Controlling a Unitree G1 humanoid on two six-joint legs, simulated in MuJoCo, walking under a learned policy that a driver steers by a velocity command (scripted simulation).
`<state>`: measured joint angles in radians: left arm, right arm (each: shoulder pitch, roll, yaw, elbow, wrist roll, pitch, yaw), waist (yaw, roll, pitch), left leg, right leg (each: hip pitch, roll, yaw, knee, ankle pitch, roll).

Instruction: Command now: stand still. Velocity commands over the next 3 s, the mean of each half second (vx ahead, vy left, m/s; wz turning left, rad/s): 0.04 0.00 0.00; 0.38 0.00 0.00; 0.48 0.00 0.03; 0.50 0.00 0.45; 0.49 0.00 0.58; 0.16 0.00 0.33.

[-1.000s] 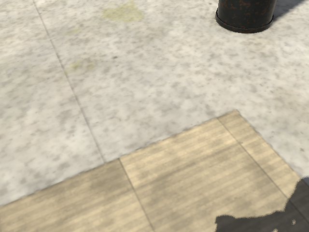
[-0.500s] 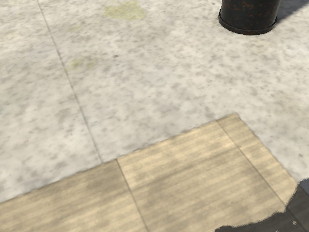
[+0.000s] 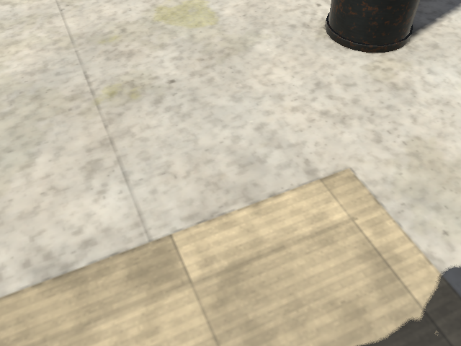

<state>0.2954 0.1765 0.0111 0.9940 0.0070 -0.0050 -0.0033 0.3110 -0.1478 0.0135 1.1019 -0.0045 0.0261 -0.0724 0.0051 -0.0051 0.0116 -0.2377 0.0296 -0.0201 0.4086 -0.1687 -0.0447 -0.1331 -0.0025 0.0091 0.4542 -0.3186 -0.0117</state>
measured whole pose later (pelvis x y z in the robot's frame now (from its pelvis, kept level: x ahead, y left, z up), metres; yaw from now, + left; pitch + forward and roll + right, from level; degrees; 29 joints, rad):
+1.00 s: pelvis +0.22 +0.00 -0.01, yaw -1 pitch +2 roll +2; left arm -0.01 0.21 0.03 0.80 -0.03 -0.10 -0.04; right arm 0.50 -0.20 -0.01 1.03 0.01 -0.08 -0.02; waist -0.09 -0.01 0.01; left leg 0.14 0.00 0.02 0.22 -0.39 -0.01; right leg -0.56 -0.06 -0.05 0.59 -0.08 -0.07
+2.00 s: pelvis +0.79 +0.02 +0.00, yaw +16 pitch +3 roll +0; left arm 0.03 0.26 0.05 0.73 0.00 -0.11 0.00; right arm 0.35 -0.26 -0.07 0.79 0.02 -0.06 -0.01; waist -0.08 -0.03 0.00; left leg -0.14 -0.12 -0.15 0.36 -0.26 0.08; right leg -0.62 -0.05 0.10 0.55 0.04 0.04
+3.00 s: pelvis +1.14 +0.19 -0.01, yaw +43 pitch +2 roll +1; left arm 0.16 0.27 0.04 0.79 0.00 0.01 0.03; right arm 0.16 -0.24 -0.04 0.69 -0.02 -0.01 0.01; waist -0.01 -0.03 0.01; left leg -0.35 -0.09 0.00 0.47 -0.15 0.07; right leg -0.42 -0.08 0.05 0.69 -0.28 0.05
